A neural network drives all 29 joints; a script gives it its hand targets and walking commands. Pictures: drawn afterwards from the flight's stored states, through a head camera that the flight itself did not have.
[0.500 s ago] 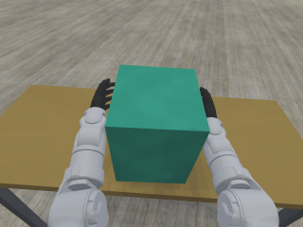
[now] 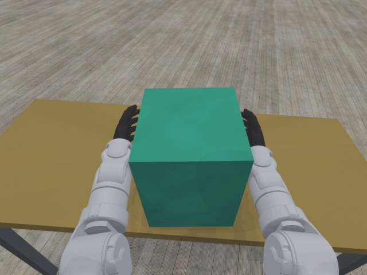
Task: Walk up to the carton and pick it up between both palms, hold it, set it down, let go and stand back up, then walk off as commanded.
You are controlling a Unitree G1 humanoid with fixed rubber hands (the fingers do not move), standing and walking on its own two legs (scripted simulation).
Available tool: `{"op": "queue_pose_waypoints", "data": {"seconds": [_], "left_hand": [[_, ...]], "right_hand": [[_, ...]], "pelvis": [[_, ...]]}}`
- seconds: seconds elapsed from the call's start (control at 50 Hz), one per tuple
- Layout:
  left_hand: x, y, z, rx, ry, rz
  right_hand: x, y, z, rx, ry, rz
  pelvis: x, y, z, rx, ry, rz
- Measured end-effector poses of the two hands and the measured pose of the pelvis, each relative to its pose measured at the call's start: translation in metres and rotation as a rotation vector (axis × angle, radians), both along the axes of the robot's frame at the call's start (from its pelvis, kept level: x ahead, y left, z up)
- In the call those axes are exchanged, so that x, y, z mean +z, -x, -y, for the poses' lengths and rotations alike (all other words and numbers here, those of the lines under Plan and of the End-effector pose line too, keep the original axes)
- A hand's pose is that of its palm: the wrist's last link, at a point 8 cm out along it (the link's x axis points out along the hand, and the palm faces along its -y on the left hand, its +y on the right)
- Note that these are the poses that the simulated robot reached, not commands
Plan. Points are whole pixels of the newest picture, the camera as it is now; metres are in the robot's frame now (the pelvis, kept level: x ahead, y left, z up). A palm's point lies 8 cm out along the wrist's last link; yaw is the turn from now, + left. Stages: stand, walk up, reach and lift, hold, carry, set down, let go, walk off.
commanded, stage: set down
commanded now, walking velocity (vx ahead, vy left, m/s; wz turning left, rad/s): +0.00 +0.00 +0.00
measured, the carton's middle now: (190, 159) +0.38 +0.00 +0.08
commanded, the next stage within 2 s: none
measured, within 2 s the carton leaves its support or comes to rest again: rests again in 1.52 s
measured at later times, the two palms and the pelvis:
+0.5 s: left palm (125, 145) +0.39 +0.15 +0.10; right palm (253, 148) +0.40 -0.14 +0.10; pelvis +0.00 +0.00 +0.00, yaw +0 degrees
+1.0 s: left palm (128, 153) +0.39 +0.15 +0.07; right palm (252, 153) +0.40 -0.14 +0.08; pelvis +0.01 +0.00 +0.00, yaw +0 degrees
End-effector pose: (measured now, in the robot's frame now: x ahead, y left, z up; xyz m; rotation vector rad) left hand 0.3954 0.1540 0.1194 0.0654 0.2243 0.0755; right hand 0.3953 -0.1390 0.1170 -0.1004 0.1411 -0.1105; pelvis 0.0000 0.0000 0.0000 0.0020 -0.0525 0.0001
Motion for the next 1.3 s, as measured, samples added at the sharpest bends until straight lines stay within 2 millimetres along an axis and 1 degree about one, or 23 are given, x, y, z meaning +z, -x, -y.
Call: {"op": "queue_pose_waypoints", "data": {"seconds": [0.36,0.54,0.86,1.02,1.3], "left_hand": [[-0.017,0.001,0.001,0.002,0.001,-0.021],[-0.022,0.001,0.002,0.001,0.003,-0.022],[-0.039,0.001,0.003,0.004,0.007,-0.04],[-0.046,0.002,0.004,0.008,0.009,-0.036],[-0.049,0.003,0.006,0.013,0.028,-0.023]], "right_hand": [[-0.011,0.0,0.001,0.005,0.007,-0.008],[-0.015,0.0,0.002,0.007,0.01,-0.007],[-0.03,0.0,0.003,0.008,0.019,-0.021],[-0.033,0.0,0.003,0.007,0.018,-0.015],[-0.038,0.002,0.005,0.002,0.021,-0.007]], "pelvis": [[0.0,-0.002,0.0,0.0,0.0,-0.016],[0.0,-0.003,0.0,0.0,0.0,-0.025],[0.0,-0.006,0.0,0.001,0.0,-0.048],[0.0,-0.007,0.0,0.001,0.0,-0.061],[0.0,-0.007,0.0,0.001,0.0,-0.066]]}}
